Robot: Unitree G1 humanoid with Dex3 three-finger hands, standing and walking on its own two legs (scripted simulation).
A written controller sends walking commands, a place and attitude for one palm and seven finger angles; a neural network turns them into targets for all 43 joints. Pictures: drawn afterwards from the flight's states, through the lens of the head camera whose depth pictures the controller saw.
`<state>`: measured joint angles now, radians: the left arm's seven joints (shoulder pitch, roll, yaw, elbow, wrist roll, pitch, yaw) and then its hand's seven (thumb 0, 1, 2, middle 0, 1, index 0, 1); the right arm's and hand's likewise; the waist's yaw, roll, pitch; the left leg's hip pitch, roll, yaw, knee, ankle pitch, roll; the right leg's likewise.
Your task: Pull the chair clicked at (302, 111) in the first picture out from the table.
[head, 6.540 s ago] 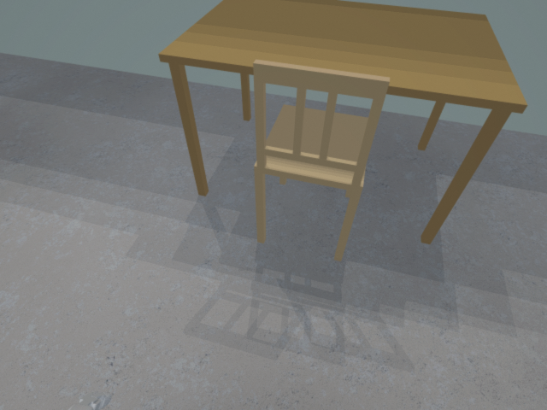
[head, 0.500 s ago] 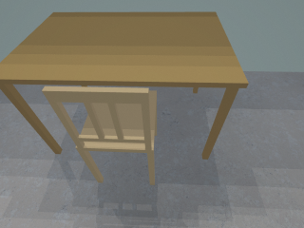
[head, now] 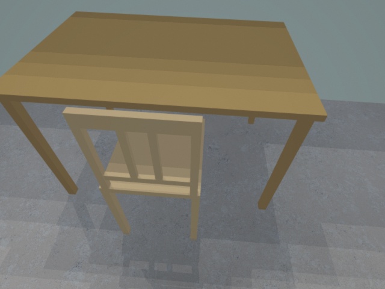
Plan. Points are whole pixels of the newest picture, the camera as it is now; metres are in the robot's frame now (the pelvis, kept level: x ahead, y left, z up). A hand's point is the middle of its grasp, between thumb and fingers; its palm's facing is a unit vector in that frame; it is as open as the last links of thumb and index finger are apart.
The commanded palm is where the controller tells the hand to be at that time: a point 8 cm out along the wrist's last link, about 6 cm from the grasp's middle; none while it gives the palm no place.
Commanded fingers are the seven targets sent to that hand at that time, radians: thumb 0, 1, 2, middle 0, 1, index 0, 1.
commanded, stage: shuffle to correct the standing spot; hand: left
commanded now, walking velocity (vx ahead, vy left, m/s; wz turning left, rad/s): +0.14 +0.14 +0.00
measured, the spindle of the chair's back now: (128, 154) +0.50 +0.24 -0.10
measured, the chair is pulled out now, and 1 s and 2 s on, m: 0.00 0.00 0.00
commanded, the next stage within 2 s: come to a stop and stand still in 0.14 s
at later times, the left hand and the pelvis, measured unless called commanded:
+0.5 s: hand out of the picture +0.06 +0.22 -0.19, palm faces +0.05 -0.98 -0.18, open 7.3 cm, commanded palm none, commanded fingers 0.00 0.90 0.90 -0.20 -0.30 -0.20 -0.30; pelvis +0.07 +0.05 -0.01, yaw +0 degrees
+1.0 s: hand out of the picture +0.11 +0.22 -0.17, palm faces +0.02 -0.96 -0.28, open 7.4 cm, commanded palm none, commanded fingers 0.00 0.90 0.90 -0.20 -0.30 -0.20 -0.30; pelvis +0.07 +0.03 -0.01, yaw +0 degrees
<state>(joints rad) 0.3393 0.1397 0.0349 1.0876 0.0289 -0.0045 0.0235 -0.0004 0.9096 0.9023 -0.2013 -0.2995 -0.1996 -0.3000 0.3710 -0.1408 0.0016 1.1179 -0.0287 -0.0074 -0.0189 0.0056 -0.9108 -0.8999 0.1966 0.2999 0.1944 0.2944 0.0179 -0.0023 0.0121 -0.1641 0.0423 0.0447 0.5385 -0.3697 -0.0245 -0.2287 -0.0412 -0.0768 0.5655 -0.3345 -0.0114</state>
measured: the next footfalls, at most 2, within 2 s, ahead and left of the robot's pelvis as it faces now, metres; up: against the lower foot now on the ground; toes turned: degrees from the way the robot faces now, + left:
left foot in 0.46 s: +0.12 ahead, +0.15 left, +0.00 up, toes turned +2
right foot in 0.68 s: +0.07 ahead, -0.05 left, +0.00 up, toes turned -4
